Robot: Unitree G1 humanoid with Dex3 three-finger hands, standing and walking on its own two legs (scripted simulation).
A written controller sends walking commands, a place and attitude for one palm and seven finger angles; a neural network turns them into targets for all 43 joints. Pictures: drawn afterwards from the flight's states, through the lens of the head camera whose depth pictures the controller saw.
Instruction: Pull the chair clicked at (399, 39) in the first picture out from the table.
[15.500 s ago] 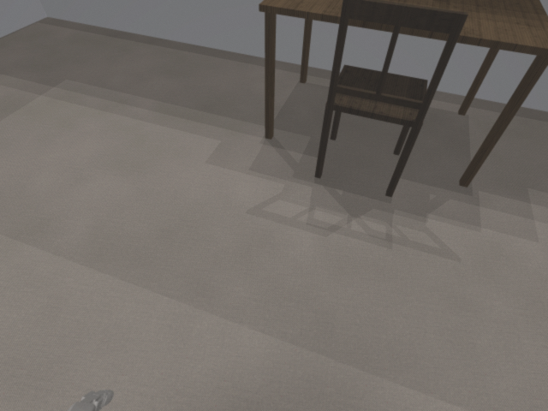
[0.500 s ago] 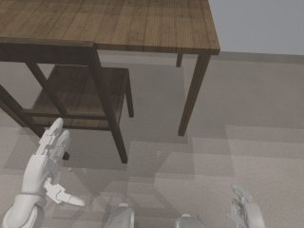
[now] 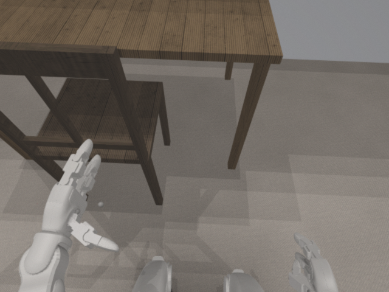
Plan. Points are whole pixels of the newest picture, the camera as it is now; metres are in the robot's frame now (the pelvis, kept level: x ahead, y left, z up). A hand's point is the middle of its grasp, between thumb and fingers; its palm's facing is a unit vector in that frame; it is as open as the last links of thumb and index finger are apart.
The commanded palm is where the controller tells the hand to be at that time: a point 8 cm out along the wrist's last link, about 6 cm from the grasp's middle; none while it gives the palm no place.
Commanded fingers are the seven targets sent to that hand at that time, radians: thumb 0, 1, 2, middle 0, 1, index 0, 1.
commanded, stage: aim the fingers beside a spindle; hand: left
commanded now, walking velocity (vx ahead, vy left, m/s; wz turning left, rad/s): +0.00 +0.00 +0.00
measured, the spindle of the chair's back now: (58, 112) +0.54 +0.38 -0.01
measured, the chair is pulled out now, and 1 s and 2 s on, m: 0.00 0.00 0.00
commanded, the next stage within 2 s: none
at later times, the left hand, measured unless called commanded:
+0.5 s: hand (114, 189) +0.31 +0.18 +0.02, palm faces -0.07 -1.00 -0.05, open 17.0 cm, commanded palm +0.30 +0.24 +0.03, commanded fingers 0.00 -0.50 0.30 -0.06 -0.08 -0.06 -0.08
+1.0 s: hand (124, 166) +0.36 +0.17 +0.02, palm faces -0.05 -1.00 -0.06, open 17.0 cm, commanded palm +0.35 +0.22 +0.00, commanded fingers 0.00 -0.50 0.30 -0.06 -0.08 -0.06 -0.08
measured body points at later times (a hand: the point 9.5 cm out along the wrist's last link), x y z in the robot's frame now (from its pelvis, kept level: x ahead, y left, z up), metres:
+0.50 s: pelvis +0.00 +0.01 -0.01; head +0.09 +0.01 +0.43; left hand +0.31 +0.23 +0.02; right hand +0.16 -0.24 -0.11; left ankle +0.04 +0.13 -0.65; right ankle -0.01 -0.12 -0.65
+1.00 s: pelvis -0.01 +0.01 -0.02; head +0.11 +0.01 +0.41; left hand +0.36 +0.22 +0.02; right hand +0.12 -0.25 -0.14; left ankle +0.04 +0.13 -0.65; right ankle -0.01 -0.12 -0.65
